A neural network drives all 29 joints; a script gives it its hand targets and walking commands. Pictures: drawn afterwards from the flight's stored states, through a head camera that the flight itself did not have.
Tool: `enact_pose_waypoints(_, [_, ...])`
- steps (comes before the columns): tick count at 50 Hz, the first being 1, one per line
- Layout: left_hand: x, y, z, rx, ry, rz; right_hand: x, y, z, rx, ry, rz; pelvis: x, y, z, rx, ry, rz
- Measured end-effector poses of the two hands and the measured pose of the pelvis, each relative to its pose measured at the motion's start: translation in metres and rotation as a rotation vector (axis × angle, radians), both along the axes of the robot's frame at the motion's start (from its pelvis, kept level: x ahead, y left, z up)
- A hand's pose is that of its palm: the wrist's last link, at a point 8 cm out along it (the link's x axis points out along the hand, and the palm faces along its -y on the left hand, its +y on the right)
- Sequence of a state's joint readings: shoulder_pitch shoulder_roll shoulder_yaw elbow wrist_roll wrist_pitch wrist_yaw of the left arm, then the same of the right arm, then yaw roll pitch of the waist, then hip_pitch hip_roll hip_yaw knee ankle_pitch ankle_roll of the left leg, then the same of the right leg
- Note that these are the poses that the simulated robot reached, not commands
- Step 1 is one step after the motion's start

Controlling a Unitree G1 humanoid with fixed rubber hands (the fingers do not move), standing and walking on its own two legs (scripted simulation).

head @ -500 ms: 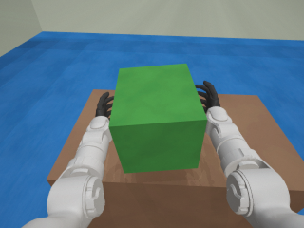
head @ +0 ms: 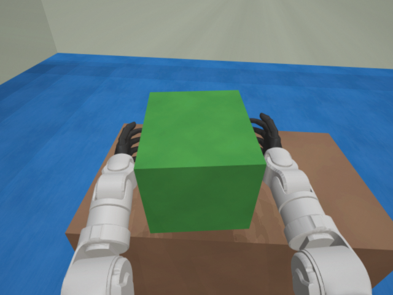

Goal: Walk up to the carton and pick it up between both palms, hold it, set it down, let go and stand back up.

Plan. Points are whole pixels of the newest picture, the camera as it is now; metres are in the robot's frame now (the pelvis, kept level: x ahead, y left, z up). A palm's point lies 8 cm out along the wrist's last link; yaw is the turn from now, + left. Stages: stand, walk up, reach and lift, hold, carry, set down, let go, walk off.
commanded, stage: reach and lift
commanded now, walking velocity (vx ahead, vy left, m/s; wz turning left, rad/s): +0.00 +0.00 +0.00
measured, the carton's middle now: (197, 157) +0.41 +0.04 +0.12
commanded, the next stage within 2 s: hold in 0.72 s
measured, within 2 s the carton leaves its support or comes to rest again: neither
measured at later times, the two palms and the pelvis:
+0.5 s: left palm (128, 152) +0.38 +0.19 +0.15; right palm (269, 152) +0.39 -0.12 +0.16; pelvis +0.02 +0.00 +0.00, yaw +0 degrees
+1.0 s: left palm (126, 145) +0.38 +0.18 +0.17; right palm (273, 140) +0.39 -0.12 +0.19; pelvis +0.01 +0.00 +0.00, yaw +0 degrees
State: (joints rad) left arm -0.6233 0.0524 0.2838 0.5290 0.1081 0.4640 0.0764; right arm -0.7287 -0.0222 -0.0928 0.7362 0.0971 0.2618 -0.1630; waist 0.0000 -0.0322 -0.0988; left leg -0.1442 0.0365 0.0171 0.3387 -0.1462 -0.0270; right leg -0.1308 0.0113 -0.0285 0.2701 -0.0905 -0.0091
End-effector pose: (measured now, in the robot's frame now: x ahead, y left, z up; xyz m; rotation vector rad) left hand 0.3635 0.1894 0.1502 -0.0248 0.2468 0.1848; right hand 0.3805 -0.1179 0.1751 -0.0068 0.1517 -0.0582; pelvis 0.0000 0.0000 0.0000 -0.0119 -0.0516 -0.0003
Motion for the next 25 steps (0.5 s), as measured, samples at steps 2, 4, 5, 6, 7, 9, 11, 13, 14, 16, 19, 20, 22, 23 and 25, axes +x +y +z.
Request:
enact_pose_waypoints(2, [0.001,-0.001,0.0,-0.007,0.006,0.001,0.001,-0.001,0.002,0.004,-0.001,0.0,-0.002,0.0,0.0,0.0,-0.003,0.0])
enact_pose_waypoints(4, [0.003,-0.002,-0.001,-0.01,0.015,0.002,0.004,-0.002,0.001,0.008,0.004,0.0,-0.003,0.0,0.0,0.0,-0.004,0.0])
enact_pose_waypoints(5, [0.004,-0.002,-0.002,-0.011,0.02,0.002,0.005,-0.002,0.0,0.007,0.008,0.001,-0.003,0.0,0.0,0.0,-0.004,0.0])
enact_pose_waypoints(6, [0.005,-0.002,-0.003,-0.011,0.024,0.003,0.007,-0.002,-0.001,0.005,0.011,0.001,-0.002,0.0,0.0,0.001,-0.003,0.0])
enact_pose_waypoints(7, [0.007,-0.002,-0.004,-0.012,0.029,0.003,0.008,-0.001,-0.003,0.004,0.015,0.001,-0.002,0.0,0.0,0.001,-0.002,0.0])
enact_pose_waypoints(9, [0.01,-0.001,-0.007,-0.013,0.036,0.003,0.012,-0.001,-0.006,0.001,0.022,0.001,0.001,0.0,0.0,0.001,0.002,0.0])
enact_pose_waypoints(11, [0.015,-0.002,-0.009,-0.011,0.041,0.002,0.016,-0.001,-0.009,0.002,0.027,0.0,0.005,0.0,0.0,0.0,0.006,0.0])
enact_pose_waypoints(13, [0.019,-0.002,-0.01,-0.006,0.044,0.001,0.019,-0.002,-0.013,0.012,0.031,-0.005,0.008,0.0,0.0,0.0,0.011,0.0])
enact_pose_waypoints(14, [0.021,-0.002,-0.009,-0.003,0.044,0.002,0.021,-0.002,-0.015,0.019,0.031,-0.007,0.01,0.0,0.001,0.0,0.012,0.0])
enact_pose_waypoints(16, [0.022,-0.002,-0.008,0.008,0.037,0.001,0.021,-0.002,-0.018,0.028,0.026,-0.01,0.014,0.0,0.001,0.0,0.012,0.0])
enact_pose_waypoints(19, [0.022,-0.001,-0.005,0.023,0.026,-0.004,0.02,-0.002,-0.02,0.037,0.014,-0.015,0.019,0.001,0.001,-0.001,0.006,0.001])
enact_pose_waypoints(20, [0.022,-0.001,-0.004,0.026,0.022,-0.006,0.019,-0.002,-0.02,0.04,0.01,-0.016,0.02,0.001,0.001,-0.001,0.004,0.001])
enact_pose_waypoints(22, [0.02,-0.002,-0.002,0.032,0.014,-0.01,0.016,-0.002,-0.019,0.044,0.002,-0.019,0.021,0.002,0.001,-0.002,-0.001,0.001])
enact_pose_waypoints(23, [0.019,-0.002,-0.001,0.034,0.011,-0.012,0.015,-0.003,-0.018,0.045,-0.001,-0.021,0.021,0.002,0.001,-0.002,-0.004,0.001])
enact_pose_waypoints(25, [0.016,-0.002,0.002,0.036,0.005,-0.017,0.011,-0.003,-0.016,0.048,-0.007,-0.024,0.02,0.002,0.001,-0.003,-0.011,0.001])
